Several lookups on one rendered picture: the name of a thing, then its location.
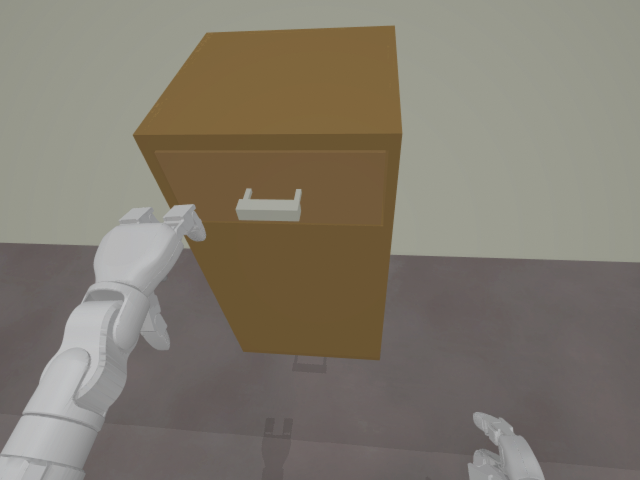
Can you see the robot right hand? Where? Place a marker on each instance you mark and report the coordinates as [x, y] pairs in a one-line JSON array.
[[516, 460]]

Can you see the robot left forearm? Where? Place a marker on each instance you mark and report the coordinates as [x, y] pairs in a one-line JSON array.
[[53, 438]]

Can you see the handle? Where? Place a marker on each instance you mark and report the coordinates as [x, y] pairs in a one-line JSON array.
[[268, 209]]

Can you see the cabinet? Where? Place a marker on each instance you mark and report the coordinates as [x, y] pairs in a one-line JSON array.
[[310, 289]]

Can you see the robot left hand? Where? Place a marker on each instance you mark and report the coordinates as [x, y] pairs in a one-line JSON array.
[[141, 251]]

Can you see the drawer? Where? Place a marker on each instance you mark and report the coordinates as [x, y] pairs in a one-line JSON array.
[[338, 186]]

